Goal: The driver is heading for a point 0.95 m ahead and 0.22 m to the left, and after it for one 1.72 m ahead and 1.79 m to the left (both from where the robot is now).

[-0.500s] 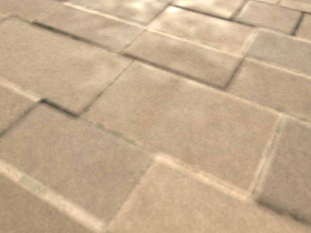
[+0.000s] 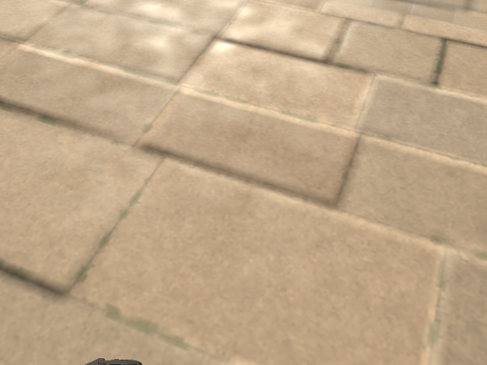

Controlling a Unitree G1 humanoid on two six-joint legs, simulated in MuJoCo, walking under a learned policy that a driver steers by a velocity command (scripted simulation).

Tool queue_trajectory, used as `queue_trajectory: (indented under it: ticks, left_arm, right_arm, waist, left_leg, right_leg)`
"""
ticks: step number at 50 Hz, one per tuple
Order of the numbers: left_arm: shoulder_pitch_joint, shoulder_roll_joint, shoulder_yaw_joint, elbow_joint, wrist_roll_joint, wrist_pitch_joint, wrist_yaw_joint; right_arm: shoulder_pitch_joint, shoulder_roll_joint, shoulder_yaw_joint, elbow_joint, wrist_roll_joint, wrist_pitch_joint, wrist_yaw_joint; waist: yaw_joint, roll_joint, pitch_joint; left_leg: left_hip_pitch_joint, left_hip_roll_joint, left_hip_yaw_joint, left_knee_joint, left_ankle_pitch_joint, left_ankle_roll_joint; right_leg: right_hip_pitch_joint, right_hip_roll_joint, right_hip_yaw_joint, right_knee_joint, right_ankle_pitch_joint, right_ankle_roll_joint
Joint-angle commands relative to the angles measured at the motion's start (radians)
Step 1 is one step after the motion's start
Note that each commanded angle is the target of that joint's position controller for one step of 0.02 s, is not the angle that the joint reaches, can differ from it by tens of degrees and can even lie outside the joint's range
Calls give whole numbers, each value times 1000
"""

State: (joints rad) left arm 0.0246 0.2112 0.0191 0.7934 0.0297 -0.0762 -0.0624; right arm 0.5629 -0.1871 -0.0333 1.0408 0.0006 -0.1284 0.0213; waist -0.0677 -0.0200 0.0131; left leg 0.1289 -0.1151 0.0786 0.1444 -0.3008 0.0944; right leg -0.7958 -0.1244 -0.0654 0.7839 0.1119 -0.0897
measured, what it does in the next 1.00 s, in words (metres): walks ahead, turning left: right foot, then left foot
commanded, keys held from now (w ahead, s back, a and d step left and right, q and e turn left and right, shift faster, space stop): w+shift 0.44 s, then w+q+shift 0.34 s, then q+shift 0.22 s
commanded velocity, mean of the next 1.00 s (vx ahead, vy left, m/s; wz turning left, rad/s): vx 0.92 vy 0.00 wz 0.35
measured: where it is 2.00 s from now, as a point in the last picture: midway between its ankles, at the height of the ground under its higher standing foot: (190, 179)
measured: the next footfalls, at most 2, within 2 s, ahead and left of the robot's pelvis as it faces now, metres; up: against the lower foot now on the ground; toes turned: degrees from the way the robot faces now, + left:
right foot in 0.14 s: +0.35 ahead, -0.08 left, +0.00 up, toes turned -3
left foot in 0.62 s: +0.81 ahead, +0.07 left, +0.00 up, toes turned +8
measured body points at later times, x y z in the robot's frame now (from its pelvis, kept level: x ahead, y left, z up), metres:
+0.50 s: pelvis +0.48 -0.01 -0.01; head +0.51 -0.01 +0.44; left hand +0.37 +0.23 -0.14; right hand +0.73 -0.21 -0.09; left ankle +0.73 +0.13 -0.68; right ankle +0.31 -0.08 -0.73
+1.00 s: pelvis +0.97 +0.05 -0.01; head +1.01 +0.09 +0.43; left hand +1.19 +0.34 -0.05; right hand +0.98 -0.23 -0.13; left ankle +0.78 +0.07 -0.73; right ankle +1.22 +0.02 -0.72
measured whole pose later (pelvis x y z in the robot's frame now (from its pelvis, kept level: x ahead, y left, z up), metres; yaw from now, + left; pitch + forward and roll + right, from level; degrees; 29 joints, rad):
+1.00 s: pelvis +0.97 +0.05 -0.01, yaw +25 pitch +2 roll +0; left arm -0.12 0.24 -0.02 0.59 0.00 -0.14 0.01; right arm 0.53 -0.24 -0.06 0.93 0.04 -0.05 -0.02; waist -0.14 -0.04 0.06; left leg 0.01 -0.17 -0.27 0.52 -0.48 0.11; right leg -0.58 0.03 0.11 0.40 0.18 0.01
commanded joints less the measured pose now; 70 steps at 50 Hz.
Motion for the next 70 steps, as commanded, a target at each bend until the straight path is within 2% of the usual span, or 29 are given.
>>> queue_trajectory:
  ticks: [1, 4, 6, 7, 9, 10, 12, 15, 19, 26, 29, 31, 32, 33, 35, 39, 42, 45, 46, 48, 50, 51, 52, 53, 55, 58, 60, 63, 70]
  left_arm:
    - [-126, 33, -9, -77, -14, -9, -1]
    - [-62, 92, 9, -71, -10, -10, 19]
    - [254, 162, 42, 18, -13, -9, 46]
    - [444, 205, 64, 73, 2, -5, 64]
    - [489, 277, 94, 91, 29, -2, 56]
    - [386, 204, 87, 90, 12, -8, 43]
    - [309, 95, 62, 109, 13, -26, 36]
    - [335, 56, 40, 157, -8, -50, 48]
    - [396, 101, 41, 169, -24, -72, 38]
    - [515, 181, 41, 203, -23, -76, 60]
    - [474, 239, 55, 193, 20, -33, 99]
    - [391, 204, 53, 153, 29, -25, 98]
    - [507, 63, 20, 91, -32, -49, 59]
    - [387, 143, 23, 51, -23, -70, 66]
    - [243, 145, 15, -1, -4, -88, 67]
    - [194, 99, -3, -66, 52, -18, 45]
    - [1, 86, -22, -164, 31, -18, 39]
    - [-37, 75, -34, -181, 9, -27, 43]
    - [-149, 90, -8, -236, -38, -67, 57]
    - [-130, 154, 21, -261, -55, -81, 76]
    - [128, 212, 51, -215, -29, -81, 98]
    - [332, 234, 48, -169, -5, -62, 105]
    - [372, 227, 27, -184, 47, -49, 94]
    - [321, 235, 46, -178, 5, -36, 77]
    - [125, 118, 28, -227, -15, -3, 99]
    - [6, 130, 27, -189, -9, 5, 97]
    - [2, 170, 51, -157, -10, -5, 87]
    - [-26, 212, 72, -140, -17, 6, 91]
    - [-4, 264, 98, -101, -57, 38, 73]
  right_arm:
    - [-13, -140, -12, -54, 6, -26, -13]
    - [-2, -204, -17, -44, -18, -8, -33]
    - [-44, -249, -31, -43, -45, 24, -53]
    - [-91, -241, -33, -56, -47, 30, -53]
    - [27, -68, 0, -119, 29, 0, -14]
    - [-116, -139, -10, -149, 18, -3, -26]
    - [-235, -118, -5, -177, -2, 0, -18]
    - [-238, -54, 12, -201, -45, 43, 17]
    - [-492, -79, 24, -308, -49, 49, 33]
    - [-640, -125, 32, -339, -22, 37, 35]
    - [-309, -203, -5, -245, -22, 42, 18]
    - [20, -292, -55, -152, -32, 61, -8]
    - [-58, -370, -81, -152, -47, 72, -7]
    - [-111, -320, -86, -168, -31, 77, 0]
    - [-169, -221, -69, -149, -24, 68, -1]
    - [-184, -190, -49, -148, 3, 37, -17]
    - [-168, -232, -57, -162, 4, 27, -17]
    - [-74, -241, -70, -147, 12, 47, -7]
    - [-40, -161, -51, -156, 70, 52, -31]
    - [-80, -217, -57, -166, 55, 61, -50]
    - [-210, -231, -63, -224, 40, 72, -61]
    - [-177, -125, -33, -258, 6, 84, -62]
    - [23, -73, -12, -292, 2, 88, -55]
    - [122, -155, -16, -298, 33, 100, -39]
    - [-108, -241, -46, -349, 36, 140, -49]
    - [-170, -185, -55, -401, 35, 177, -61]
    - [-214, -128, -42, -440, 30, 169, -63]
    - [-239, -149, -46, -446, 27, 164, -41]
    - [-387, -235, -89, -509, 23, 199, 3]
  waist:
    - [34, 38, 160]
    - [87, 117, 40]
    - [239, 158, -130]
    - [328, 141, -207]
    - [180, -257, -396]
    - [170, -96, -222]
    - [110, 79, -40]
    - [24, 21, 47]
    - [55, 17, 155]
    - [99, -43, 98]
    - [-77, -138, -119]
    - [-198, -44, -248]
    - [-18, 368, -326]
    - [-51, 153, -308]
    - [11, -60, -84]
    - [115, -34, 37]
    - [92, -17, 136]
    - [15, 56, 34]
    - [-17, 11, -3]
    - [34, 106, -42]
    - [193, 169, -186]
    - [223, 71, -389]
    - [134, -230, -577]
    - [99, -274, -662]
    - [97, -53, -363]
    - [4, -31, -63]
    - [13, -70, -52]
    - [10, -75, -148]
    - [40, -85, -89]
  left_leg:
    - [-192, 248, -64, -164, 703, 51]
    - [46, 291, -40, 62, 1268, 25]
    - [47, 316, -34, 471, 1349, 27]
    - [-117, 283, -20, 761, 1143, 34]
    - [-775, 17, -158, 1412, -147, 23]
    - [-879, 112, -183, 1379, -28, 54]
    - [-827, 181, -173, 1253, 62, 52]
    - [-770, 241, -162, 1140, 61, 9]
    - [-853, 267, -53, 855, 261, -31]
    - [-658, 100, 104, 414, 453, 50]
    - [-346, -8, 93, 441, 276, 99]
    - [56, 145, -126, 468, 26, 162]
    - [368, 410, -776, 292, -78, 380]
    - [345, 396, -886, 151, -101, 365]
    - [30, 330, -666, 95, 50, 276]
    - [-334, 202, -489, 39, 161, 247]
    - [-515, 129, -376, 50, 689, 196]
    - [-470, 48, -317, 176, 898, 53]
    - [-481, 42, -414, 221, 684, 6]
    - [-390, 49, -471, 312, 664, -33]
    - [-436, -11, -443, 661, 637, -105]
    - [-562, -62, -350, 1009, -8, -136]
    - [-713, -109, -337, 1315, -539, -143]
    - [-801, 14, -341, 1539, -424, -169]
    - [-904, 136, -201, 1464, -217, -185]
    - [-757, 203, -161, 1256, -183, -179]
    - [-713, 213, -122, 1065, -106, -175]
    - [-617, 233, -112, 857, 86, -144]
    - [-479, 172, -3, 502, 111, -49]
  right_leg:
    - [219, 74, -77, -178, 97, -26]
    - [324, 184, -107, -232, -71, -61]
    - [618, 215, -67, -254, -206, -95]
    - [857, 145, -5, -260, -285, -121]
    - [1274, -274, 893, -452, -723, -286]
    - [1148, -210, 776, -520, -718, -237]
    - [842, -145, 522, -572, -513, -185]
    - [622, -59, 354, -650, -453, -137]
    - [543, 18, 171, -743, -167, -122]
    - [897, -19, -25, -725, 635, -23]
    - [977, -69, -77, -232, 1003, 18]
    - [644, 19, -75, 434, 386, 6]
    - [125, 207, 19, 830, -565, 78]
    - [-4, 155, 146, 830, -478, 40]
    - [34, 66, 150, 636, -381, 28]
    - [143, 8, 124, 424, -458, 105]
    - [232, 57, 28, 117, -259, 147]
    - [424, 177, -19, -129, 7, 111]
    - [506, 235, 64, -268, 21, 116]
    - [586, 256, 98, -382, 67, 110]
    - [873, 173, 130, -427, 267, 83]
    - [1169, -84, 306, -241, 591, 0]
    - [1344, -399, 647, -148, 1060, -157]
    - [1333, -509, 806, -187, 727, -293]
    - [996, -307, 555, -357, 97, -213]
    - [514, -168, 250, -492, 113, -132]
    - [465, -142, 130, -529, 213, -140]
    - [526, -177, 57, -519, 183, -144]
    - [600, -213, -58, -417, -172, -36]
Velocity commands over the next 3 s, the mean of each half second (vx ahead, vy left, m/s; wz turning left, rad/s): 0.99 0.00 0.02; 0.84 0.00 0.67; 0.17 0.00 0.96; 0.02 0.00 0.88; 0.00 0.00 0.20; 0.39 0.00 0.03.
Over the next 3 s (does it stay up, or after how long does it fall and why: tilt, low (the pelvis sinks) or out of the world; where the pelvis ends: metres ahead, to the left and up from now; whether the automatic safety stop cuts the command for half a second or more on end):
stays up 1.21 0.24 0.00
